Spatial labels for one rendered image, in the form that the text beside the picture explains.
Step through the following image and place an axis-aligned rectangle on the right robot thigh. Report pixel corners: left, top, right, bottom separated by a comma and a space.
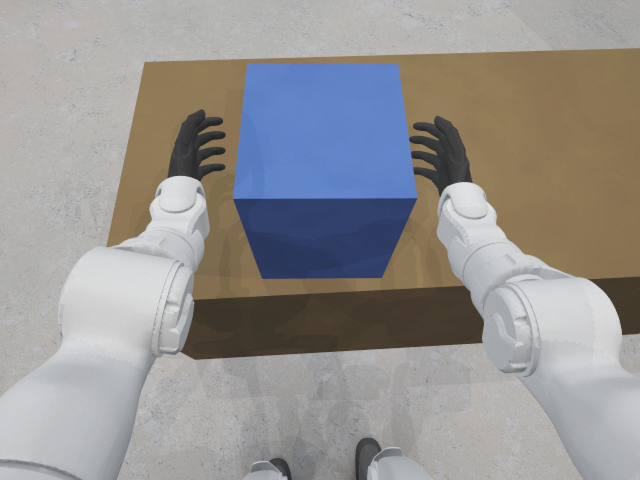
368, 456, 433, 480

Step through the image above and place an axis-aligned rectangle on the right robot upper arm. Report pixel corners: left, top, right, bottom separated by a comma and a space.
482, 277, 640, 480

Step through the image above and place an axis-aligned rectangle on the pedestal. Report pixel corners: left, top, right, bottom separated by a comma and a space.
106, 48, 640, 360

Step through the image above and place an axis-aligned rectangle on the left robot upper arm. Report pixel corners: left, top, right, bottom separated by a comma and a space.
0, 246, 194, 480

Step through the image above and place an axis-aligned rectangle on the carton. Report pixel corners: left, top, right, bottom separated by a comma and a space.
233, 63, 417, 279

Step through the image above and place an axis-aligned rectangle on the robot right forearm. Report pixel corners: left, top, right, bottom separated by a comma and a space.
437, 182, 622, 351

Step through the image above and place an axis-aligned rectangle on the robot right hand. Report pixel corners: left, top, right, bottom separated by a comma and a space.
409, 116, 473, 197

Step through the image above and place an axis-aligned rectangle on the robot left shin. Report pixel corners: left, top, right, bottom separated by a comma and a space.
249, 461, 280, 473

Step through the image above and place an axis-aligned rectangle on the robot left hand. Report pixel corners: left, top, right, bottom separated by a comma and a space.
167, 109, 226, 181

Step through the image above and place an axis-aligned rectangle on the robot left forearm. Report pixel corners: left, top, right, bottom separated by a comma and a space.
58, 176, 210, 339

